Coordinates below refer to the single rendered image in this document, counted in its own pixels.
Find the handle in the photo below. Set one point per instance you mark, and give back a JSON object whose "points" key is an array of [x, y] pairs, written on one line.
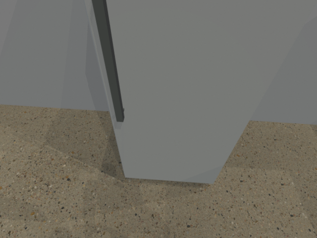
{"points": [[103, 25]]}

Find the fridge door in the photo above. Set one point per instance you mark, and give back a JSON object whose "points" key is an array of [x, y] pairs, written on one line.
{"points": [[191, 74]]}

